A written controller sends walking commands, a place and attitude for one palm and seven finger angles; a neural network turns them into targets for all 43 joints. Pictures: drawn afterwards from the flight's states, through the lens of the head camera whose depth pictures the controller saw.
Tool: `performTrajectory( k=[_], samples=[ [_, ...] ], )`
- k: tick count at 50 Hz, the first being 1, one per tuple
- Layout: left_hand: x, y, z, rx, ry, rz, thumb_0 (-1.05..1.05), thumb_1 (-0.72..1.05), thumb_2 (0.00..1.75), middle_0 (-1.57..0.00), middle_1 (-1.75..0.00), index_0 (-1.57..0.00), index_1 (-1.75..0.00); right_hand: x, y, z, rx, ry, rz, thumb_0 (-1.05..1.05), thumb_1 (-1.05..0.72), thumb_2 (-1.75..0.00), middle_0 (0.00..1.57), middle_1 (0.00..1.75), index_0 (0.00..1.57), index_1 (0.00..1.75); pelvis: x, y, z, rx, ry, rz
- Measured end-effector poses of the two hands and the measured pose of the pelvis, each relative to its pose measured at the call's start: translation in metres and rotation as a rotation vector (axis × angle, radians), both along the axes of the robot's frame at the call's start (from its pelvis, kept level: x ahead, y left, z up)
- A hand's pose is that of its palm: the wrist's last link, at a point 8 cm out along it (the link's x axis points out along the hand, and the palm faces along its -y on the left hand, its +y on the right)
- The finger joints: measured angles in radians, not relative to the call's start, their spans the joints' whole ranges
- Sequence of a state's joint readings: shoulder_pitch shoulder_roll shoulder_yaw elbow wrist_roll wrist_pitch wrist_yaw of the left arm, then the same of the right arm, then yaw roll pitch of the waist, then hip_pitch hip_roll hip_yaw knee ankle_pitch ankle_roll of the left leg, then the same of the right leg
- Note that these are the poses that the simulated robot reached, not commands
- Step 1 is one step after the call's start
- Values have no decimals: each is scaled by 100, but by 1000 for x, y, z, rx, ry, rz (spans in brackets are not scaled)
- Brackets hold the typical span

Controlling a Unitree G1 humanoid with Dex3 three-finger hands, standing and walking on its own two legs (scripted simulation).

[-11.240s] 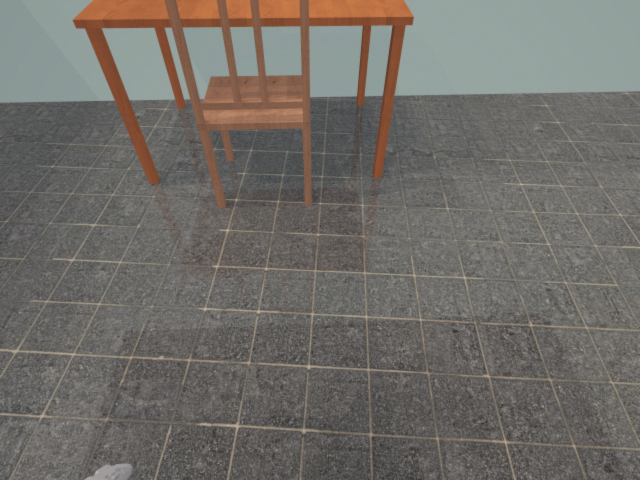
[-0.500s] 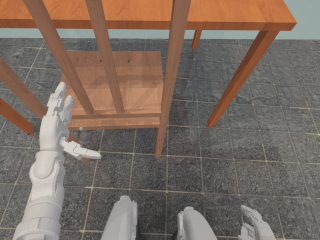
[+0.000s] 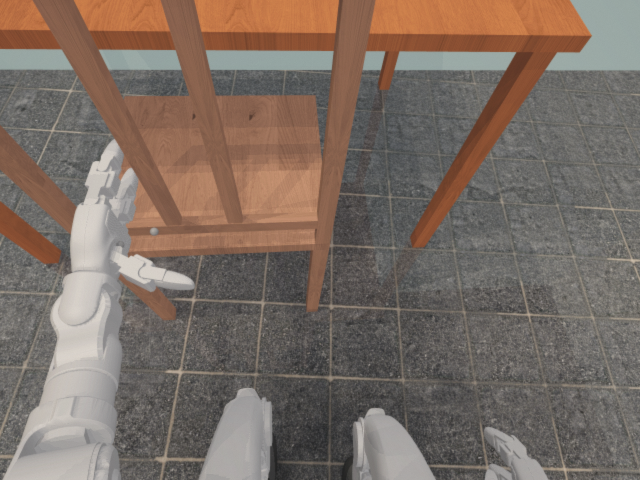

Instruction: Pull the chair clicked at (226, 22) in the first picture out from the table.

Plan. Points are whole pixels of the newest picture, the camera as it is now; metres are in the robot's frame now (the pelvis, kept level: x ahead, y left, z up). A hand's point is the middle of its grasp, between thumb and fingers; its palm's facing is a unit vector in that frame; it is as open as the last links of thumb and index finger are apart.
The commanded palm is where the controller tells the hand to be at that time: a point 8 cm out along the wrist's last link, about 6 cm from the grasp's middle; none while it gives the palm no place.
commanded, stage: push the fingers through the gap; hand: left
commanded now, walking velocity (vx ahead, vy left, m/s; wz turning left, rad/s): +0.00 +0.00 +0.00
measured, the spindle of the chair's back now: (130, 141) +0.50 +0.24 +0.07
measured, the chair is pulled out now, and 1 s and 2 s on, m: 0.00 0.00 0.00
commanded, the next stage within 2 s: hook a spindle and tug to test in 1.22 s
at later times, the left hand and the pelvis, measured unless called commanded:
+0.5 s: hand (159, 200) +0.44 +0.21 +0.03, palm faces +0.09 -1.00 -0.03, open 16.9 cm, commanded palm +0.42 +0.25 +0.03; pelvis +0.00 +0.00 +0.00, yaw +0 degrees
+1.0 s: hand (163, 178) +0.48 +0.21 +0.02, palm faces +0.10 -0.99 -0.04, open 16.9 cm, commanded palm +0.46 +0.25 +0.03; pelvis -0.01 +0.00 -0.01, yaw -1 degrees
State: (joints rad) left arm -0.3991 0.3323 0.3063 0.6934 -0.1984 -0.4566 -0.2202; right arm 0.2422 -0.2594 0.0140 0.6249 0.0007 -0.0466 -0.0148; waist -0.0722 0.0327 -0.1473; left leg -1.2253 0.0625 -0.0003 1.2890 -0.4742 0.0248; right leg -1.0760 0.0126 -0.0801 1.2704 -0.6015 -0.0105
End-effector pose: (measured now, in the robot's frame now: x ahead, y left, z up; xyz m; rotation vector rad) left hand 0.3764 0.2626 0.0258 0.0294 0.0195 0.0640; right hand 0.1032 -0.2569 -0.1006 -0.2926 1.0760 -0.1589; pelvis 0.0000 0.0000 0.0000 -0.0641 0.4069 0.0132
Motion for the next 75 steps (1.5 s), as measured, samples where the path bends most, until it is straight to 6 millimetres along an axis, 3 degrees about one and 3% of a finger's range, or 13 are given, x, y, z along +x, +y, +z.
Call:
performTrajectory(
  k=[40, 49, 69, 75],
  samples=[
    [71, 0, 2, 2, -18, 35, -1, -50, 30, -6, -8, -6, -8, -58, -5, -13, -23, 201, -62, 0, -91, -90, 20, 30, 20, 30, -4, 3, -10, -11, 49, -7],
    [76, 3, 0, 13, -18, 35, -1, -49, 30, -6, -8, -6, -8, -73, -5, -16, -21, 261, -76, 0, -91, -90, 20, 30, 20, 30, -6, 2, -13, -16, 59, -7],
    [78, 4, -1, 6, -11, 36, -1, -49, 30, -6, -8, -6, -9, -68, -3, -9, -24, 249, -84, 0, -91, -90, 20, 30, 20, 30, -3, 5, -9, -20, 56, -11],
    [79, 5, -2, 3, -12, 41, -1, -50, 30, -10, -21, -10, -22, -64, -1, -9, -24, 255, -75, 0, -91, -90, 20, 30, 20, 30, -2, 5, -9, -20, 59, -8]
  ],
)
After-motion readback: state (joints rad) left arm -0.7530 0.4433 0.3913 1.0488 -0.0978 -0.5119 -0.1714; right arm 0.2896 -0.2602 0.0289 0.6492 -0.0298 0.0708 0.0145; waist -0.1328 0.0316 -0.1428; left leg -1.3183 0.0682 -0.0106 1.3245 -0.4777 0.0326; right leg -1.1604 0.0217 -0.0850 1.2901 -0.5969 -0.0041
